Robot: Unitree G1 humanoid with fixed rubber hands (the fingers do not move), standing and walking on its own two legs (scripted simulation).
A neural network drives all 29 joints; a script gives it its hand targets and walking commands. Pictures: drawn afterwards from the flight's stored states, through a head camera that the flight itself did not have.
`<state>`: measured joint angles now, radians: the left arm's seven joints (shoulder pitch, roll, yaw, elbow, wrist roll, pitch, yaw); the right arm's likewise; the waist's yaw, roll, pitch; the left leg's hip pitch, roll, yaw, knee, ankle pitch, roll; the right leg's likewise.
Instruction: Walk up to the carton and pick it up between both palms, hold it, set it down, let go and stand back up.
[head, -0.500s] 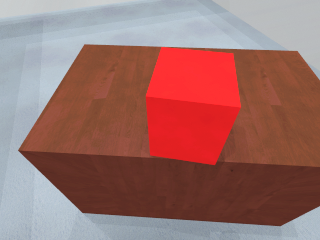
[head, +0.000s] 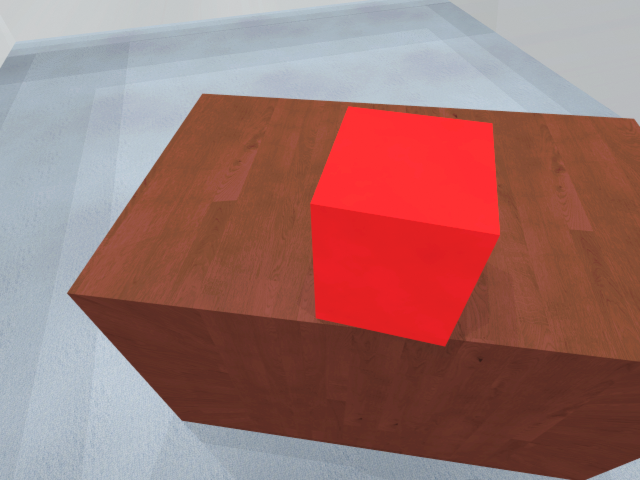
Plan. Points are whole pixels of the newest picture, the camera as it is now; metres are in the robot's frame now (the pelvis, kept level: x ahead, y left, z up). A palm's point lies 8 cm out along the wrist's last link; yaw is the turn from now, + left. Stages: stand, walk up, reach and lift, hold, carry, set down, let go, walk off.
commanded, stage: walk up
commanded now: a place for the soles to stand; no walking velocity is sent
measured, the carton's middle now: (397, 228) +0.45 -0.07 +0.05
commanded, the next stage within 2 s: stand in 0.20 s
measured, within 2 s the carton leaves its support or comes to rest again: neither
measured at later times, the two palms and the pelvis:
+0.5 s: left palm out of the picture +0.06 +0.28 -0.14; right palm out of the picture +0.08 -0.25 -0.13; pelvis -0.01 +0.00 -0.02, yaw -2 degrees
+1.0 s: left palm (159, 477) +0.16 +0.24 -0.09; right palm out of the picture +0.14 -0.25 -0.08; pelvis -0.01 -0.03 +0.00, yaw -6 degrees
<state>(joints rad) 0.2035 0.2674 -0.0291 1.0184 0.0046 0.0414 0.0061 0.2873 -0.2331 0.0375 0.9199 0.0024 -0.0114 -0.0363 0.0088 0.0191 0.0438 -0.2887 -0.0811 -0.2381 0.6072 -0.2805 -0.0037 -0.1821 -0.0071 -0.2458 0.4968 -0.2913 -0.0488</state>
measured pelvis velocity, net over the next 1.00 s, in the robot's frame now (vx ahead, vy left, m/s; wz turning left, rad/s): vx -0.01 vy -0.03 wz -0.11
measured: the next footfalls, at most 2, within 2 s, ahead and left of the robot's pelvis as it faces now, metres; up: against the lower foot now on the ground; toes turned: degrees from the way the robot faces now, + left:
none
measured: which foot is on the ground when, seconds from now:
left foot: down 0.00-1.00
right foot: down 0.00-1.00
